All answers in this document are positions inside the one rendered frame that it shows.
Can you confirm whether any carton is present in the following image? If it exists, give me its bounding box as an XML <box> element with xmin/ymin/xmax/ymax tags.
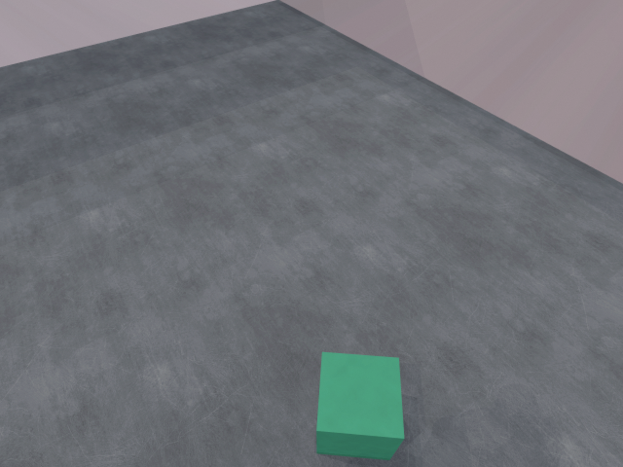
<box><xmin>316</xmin><ymin>352</ymin><xmax>404</xmax><ymax>460</ymax></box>

